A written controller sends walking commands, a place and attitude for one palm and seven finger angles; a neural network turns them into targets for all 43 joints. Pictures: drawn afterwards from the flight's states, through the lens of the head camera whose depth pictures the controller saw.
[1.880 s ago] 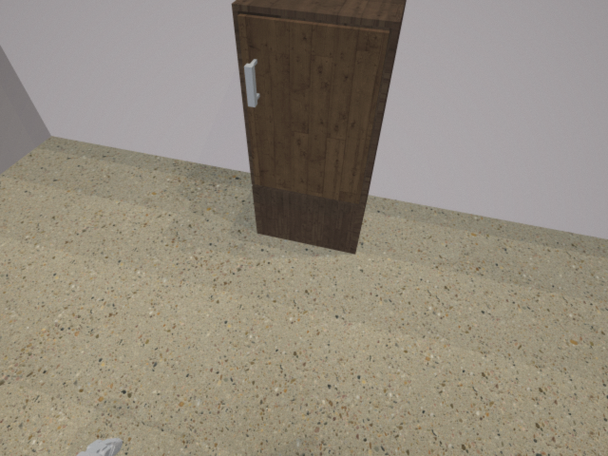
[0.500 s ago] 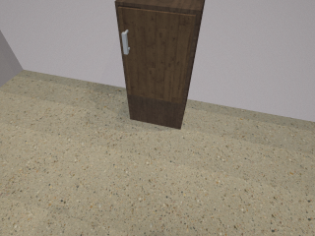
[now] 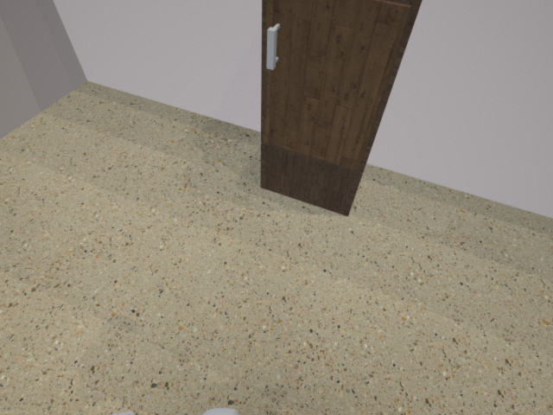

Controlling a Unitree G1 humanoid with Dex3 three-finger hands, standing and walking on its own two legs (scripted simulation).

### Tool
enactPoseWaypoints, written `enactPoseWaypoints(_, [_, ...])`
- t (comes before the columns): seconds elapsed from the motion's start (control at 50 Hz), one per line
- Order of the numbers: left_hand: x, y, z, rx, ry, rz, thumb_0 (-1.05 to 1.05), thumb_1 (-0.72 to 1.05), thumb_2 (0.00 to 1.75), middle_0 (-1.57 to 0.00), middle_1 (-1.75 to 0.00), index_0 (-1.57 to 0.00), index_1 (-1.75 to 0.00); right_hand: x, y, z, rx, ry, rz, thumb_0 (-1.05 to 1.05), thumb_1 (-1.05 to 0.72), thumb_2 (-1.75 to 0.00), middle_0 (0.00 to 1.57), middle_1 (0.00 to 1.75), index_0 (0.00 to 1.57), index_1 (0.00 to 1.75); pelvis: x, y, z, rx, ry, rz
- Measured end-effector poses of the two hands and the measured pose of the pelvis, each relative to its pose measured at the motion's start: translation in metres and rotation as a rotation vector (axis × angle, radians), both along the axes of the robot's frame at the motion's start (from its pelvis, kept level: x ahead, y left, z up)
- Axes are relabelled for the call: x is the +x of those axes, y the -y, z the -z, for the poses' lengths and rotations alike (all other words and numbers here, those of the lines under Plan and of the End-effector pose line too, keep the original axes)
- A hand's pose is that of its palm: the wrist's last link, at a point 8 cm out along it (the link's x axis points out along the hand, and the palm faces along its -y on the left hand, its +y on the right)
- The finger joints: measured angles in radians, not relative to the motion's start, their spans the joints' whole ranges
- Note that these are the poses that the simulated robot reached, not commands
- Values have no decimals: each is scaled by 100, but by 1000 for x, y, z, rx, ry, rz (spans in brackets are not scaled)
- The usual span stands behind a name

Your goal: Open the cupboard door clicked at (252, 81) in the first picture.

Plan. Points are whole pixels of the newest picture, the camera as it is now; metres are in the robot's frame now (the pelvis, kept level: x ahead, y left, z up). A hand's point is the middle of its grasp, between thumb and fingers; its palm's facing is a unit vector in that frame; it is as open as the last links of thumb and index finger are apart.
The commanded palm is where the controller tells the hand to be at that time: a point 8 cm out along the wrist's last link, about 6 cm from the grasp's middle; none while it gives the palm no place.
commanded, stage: walk to a spot facing it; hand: left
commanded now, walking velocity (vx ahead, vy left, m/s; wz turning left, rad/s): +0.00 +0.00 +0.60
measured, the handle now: (274, 46) +1.13 +0.06 -0.02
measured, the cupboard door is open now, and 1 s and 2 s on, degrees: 0 0 0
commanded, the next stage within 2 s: turn to face it in 1.26 s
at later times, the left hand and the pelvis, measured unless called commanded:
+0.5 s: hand out of the picture +0.05 +0.27 -0.15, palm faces +0.24 -0.95 -0.21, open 7.4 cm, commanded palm none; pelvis +0.03 +0.05 +0.02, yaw +15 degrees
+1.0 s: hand (153, 399) +0.16 +0.20 -0.14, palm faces +0.52 -0.82 -0.24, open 7.4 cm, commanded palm none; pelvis +0.21 +0.01 +0.01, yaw +31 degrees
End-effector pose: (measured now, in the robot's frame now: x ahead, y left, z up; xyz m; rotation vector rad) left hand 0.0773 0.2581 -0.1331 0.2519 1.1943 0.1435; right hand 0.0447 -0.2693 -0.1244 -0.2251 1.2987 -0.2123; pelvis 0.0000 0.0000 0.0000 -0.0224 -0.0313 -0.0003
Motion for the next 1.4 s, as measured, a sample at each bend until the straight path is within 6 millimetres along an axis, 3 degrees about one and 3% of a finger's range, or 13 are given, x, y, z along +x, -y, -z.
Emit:
enactPoseWaypoints(0.12, [-37,-25,27,-54,-49,-101,0,91,89,-20,-30,-20,-30,5,-40,2,-4,23,-65,1,-91,-90,20,30,20,30,-6,-27,12,3,-2,-66])
enactPoseWaypoints(0.22, [-56,-39,14,-76,-76,-148,1,91,89,-20,-30,-20,-30,-3,-65,-11,5,12,-82,1,-91,-90,20,30,20,30,-5,-41,-4,-16,-21,-98])
enactPoseWaypoints(0.34, [-63,-54,-1,-76,-42,-212,1,91,89,-20,-30,-20,-30,-6,-80,-20,18,-15,-103,1,-90,-90,20,30,20,30,7,-50,-15,-29,-43,-165])
enactPoseWaypoints(0.48, [-48,-58,-10,-59,0,-269,1,91,89,-19,-30,-19,-30,4,-81,-19,27,-55,-130,1,-90,-90,20,30,20,30,29,-51,-18,-15,-51,-243])
enactPoseWaypoints(0.64, [8,-44,-21,-49,75,-306,1,91,89,-19,-30,-19,-30,41,-67,-10,45,-107,-176,1,-90,-90,20,30,20,30,71,-39,-17,13,-59,-318])
enactPoseWaypoints(0.74, [60,-30,-29,-31,133,-322,1,91,89,-19,-30,-20,-30,85,-53,1,59,-137,-214,1,-91,-90,20,30,20,30,112,-26,-13,25,-60,-356])
enactPoseWaypoints(0.82, [92,-20,-25,9,205,-355,1,91,89,-20,-30,-20,-30,139,-39,21,70,-150,-277,1,-91,-90,20,30,20,30,150,-13,2,28,-52,-400])
enactPoseWaypoints(0.88, [88,-10,-28,13,190,-430,0,91,89,-20,-30,-20,-30,195,-38,20,68,-116,-353,1,-91,-90,20,30,20,30,170,-9,-2,19,-27,-460])
enactPoseWaypoints(0.98, [61,14,-27,-8,80,-557,0,91,89,-20,-30,-20,-30,297,-57,5,70,-9,-466,1,-91,-90,19,30,19,30,202,-11,-13,30,-22,-531])
enactPoseWaypoints(1.1, [22,51,-15,-82,-89,-690,0,91,89,-20,-30,-20,-30,391,-108,-6,75,79,-598,1,-91,-90,19,30,19,30,228,-22,-14,19,-24,-609])
enactPoseWaypoints(1.24, [-10,72,1,-172,-224,-841,0,91,89,-20,-30,-20,-30,452,-204,-7,98,105,-794,1,-91,-90,19,30,19,30,247,-50,-5,-9,-34,-696])
enactPoseWaypoints(1.34, [-27,54,23,-213,-266,-929,0,91,89,-20,-30,-20,-30,475,-279,-2,119,174,-914,1,-91,-90,19,30,19,30,252,-83,12,-10,-42,-759])
enactPoseWaypoints(1.4, [-23,23,23,-185,-238,-946,1,91,89,-20,-30,-20,-30,474,-301,-8,128,194,-930,1,-91,-90,19,30,19,30,252,-95,7,-11,-29,-772])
